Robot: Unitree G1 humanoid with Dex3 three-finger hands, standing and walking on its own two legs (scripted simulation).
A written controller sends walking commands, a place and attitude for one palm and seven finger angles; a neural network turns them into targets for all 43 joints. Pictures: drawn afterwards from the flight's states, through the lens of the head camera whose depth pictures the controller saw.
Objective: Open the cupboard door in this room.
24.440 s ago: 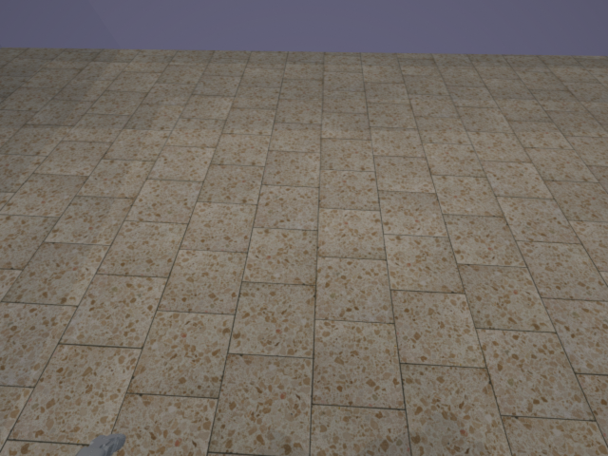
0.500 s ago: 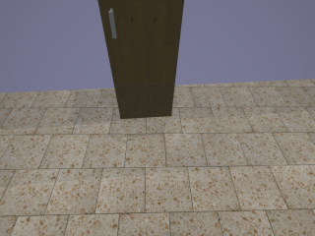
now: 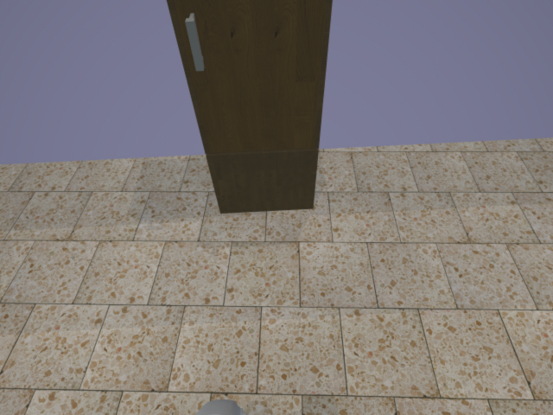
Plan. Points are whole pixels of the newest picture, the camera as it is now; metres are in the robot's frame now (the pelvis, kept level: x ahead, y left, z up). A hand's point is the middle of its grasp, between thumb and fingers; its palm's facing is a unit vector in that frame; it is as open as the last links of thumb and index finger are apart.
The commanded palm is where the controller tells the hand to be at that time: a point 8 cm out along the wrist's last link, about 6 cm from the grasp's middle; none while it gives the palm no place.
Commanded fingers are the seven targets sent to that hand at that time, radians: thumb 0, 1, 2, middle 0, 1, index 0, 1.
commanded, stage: walk to a spot facing it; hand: left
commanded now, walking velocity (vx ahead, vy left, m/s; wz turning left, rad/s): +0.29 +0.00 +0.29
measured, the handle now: (196, 42) +0.99 +0.32 +0.06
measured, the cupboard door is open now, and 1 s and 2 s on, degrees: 0 0 0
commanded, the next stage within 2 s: take the last steps up to it in 0.10 s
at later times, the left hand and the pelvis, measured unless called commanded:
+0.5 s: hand (163, 363) +0.22 +0.24 -0.18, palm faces +0.13 -0.98 -0.17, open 7.4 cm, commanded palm none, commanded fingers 0.00 0.90 0.90 -0.20 -0.30 -0.20 -0.30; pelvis +0.21 +0.06 +0.00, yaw +5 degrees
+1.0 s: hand (212, 244) +0.47 +0.20 -0.16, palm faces +0.19 -0.96 -0.20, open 7.1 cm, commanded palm none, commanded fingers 0.00 0.90 0.90 -0.20 -0.30 -0.20 -0.30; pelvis +0.40 +0.01 +0.00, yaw +8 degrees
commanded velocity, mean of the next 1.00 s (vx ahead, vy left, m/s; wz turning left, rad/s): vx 0.25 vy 0.00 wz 0.10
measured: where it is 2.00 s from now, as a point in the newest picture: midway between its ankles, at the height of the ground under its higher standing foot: (291, 351)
